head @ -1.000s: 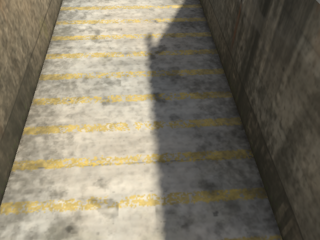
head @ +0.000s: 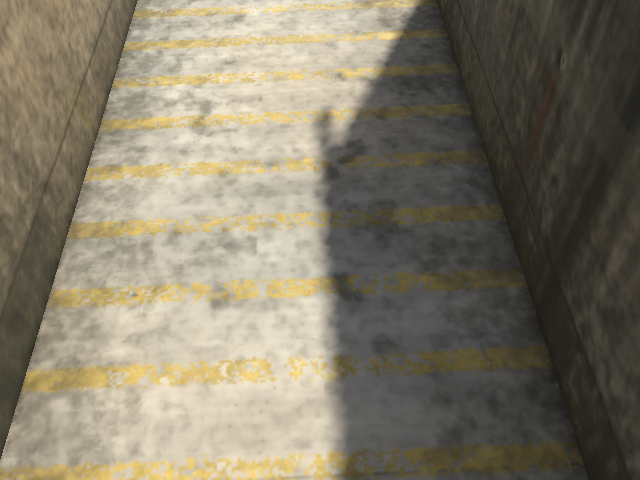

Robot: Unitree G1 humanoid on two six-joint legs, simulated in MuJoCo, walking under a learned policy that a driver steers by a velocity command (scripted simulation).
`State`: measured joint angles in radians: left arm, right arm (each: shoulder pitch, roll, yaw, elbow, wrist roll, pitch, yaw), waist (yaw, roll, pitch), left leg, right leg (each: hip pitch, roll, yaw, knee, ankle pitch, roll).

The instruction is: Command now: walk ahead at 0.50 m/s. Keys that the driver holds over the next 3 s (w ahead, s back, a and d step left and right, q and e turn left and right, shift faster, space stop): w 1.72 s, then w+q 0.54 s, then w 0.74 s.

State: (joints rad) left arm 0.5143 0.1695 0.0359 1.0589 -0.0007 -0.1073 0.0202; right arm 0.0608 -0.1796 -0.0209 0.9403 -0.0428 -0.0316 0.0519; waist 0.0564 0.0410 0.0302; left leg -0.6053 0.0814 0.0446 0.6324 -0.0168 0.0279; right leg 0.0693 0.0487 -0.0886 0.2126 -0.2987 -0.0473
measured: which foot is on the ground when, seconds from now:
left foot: up 0.00-0.08, down 0.10-0.64, up 0.66-1.00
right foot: down 0.00-0.12, up 0.14-0.60, down 0.62-1.00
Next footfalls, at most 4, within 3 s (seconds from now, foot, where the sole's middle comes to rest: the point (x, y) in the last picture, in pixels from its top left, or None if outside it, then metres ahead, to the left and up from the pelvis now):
0.10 left None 0.24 0.11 -0.78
0.62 right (389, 478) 0.49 -0.06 -0.78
1.14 left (288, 345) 0.79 0.17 -0.78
1.68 right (360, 253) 1.07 0.01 -0.78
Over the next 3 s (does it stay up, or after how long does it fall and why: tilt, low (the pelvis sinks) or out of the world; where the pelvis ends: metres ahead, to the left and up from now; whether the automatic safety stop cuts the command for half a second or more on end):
stays up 1.63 0.29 -0.01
